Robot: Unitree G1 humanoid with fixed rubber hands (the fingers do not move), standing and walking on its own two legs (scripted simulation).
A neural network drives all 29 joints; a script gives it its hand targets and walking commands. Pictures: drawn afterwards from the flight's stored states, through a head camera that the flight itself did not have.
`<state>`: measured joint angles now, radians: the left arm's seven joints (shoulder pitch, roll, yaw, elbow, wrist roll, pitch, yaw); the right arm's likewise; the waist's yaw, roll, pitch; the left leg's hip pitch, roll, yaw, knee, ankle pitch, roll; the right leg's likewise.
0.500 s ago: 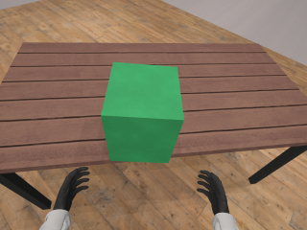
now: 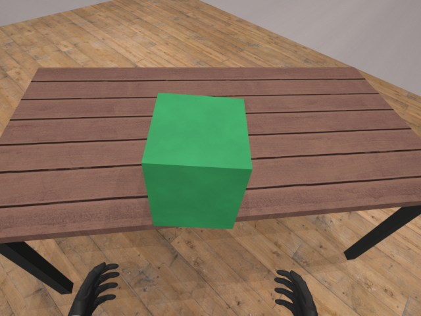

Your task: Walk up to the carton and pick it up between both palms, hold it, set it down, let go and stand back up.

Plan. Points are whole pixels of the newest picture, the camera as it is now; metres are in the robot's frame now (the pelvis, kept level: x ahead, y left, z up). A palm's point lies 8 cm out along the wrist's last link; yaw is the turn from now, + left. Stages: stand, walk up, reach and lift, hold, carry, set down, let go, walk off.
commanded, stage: set down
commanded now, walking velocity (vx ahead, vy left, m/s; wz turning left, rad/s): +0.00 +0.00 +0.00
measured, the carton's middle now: (197, 164) +0.46 +0.04 -0.02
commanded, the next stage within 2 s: let go in 1.22 s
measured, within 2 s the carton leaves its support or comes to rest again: neither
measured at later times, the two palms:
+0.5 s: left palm out of the picture +0.13 +0.22 -0.09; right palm out of the picture +0.13 -0.19 -0.10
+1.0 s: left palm out of the picture +0.13 +0.22 -0.11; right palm out of the picture +0.12 -0.20 -0.12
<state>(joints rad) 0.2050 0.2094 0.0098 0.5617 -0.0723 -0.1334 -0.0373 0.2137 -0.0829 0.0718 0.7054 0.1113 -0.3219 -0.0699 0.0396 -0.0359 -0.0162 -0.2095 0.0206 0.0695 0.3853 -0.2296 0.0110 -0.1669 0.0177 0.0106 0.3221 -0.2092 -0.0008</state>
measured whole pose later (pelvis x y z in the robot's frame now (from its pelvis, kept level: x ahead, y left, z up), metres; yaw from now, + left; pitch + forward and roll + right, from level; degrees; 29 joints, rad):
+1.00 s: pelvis -0.03 +0.00 +0.00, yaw +0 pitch +2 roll -1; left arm 0.04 0.18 0.02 0.58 0.05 0.45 -0.01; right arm 0.07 -0.08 -0.05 0.80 -0.01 0.08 -0.05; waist 0.02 -0.01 0.06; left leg -0.24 0.02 0.07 0.43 -0.22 0.01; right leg -0.22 0.02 0.01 0.40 -0.21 0.00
